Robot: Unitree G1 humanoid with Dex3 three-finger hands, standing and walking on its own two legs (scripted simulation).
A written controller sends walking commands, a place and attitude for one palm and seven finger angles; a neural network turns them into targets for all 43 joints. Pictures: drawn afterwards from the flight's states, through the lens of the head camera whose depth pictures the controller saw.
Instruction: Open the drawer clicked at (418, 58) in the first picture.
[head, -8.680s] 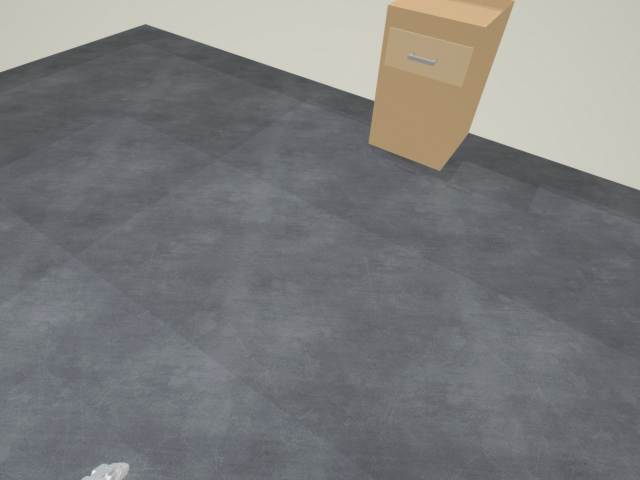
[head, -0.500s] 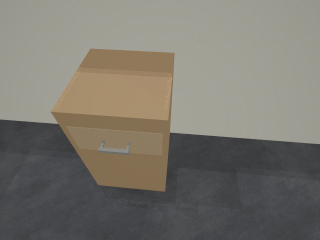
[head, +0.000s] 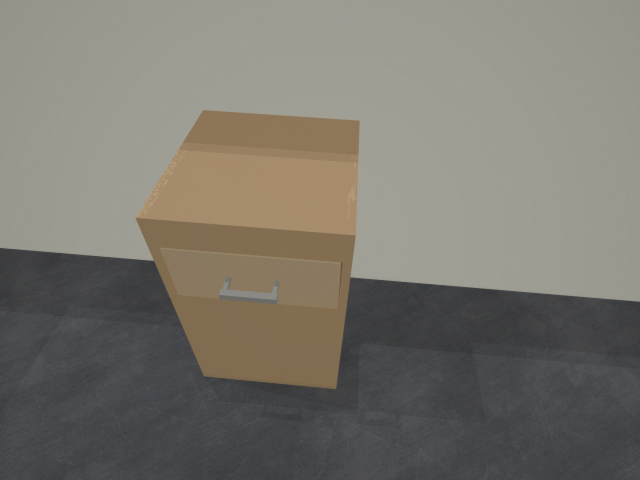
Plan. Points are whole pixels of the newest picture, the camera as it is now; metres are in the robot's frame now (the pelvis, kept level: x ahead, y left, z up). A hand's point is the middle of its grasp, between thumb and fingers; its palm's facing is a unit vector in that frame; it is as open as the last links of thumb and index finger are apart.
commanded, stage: look again from close up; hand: left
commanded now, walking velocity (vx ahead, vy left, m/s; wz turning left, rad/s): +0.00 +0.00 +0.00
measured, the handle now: (250, 289) +0.54 +0.20 -0.22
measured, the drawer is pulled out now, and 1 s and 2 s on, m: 0.00 0.00 0.00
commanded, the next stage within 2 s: come to a stop and stand still in 0.18 s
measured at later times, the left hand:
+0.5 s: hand out of the picture +0.00 +0.15 -0.17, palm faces +0.00 -0.98 -0.17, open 7.4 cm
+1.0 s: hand out of the picture +0.06 +0.16 -0.17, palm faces +0.02 -0.98 -0.21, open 7.3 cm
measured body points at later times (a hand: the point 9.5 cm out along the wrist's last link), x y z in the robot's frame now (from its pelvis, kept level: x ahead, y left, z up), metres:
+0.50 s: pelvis +0.02 -0.01 +0.00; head +0.04 -0.01 +0.45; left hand +0.01 +0.20 -0.16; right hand +0.01 -0.22 -0.16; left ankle +0.00 +0.09 -0.73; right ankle +0.01 -0.13 -0.73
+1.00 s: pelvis +0.05 -0.02 +0.01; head +0.05 -0.02 +0.46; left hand +0.06 +0.21 -0.15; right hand +0.05 -0.24 -0.16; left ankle +0.00 +0.09 -0.73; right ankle +0.01 -0.13 -0.73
